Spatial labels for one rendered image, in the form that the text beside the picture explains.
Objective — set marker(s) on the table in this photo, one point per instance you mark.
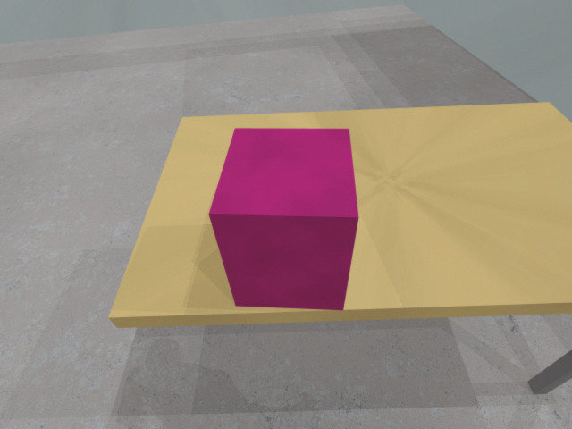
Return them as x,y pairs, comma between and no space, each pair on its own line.
463,210

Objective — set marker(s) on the carton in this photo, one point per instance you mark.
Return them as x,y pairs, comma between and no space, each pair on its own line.
285,217

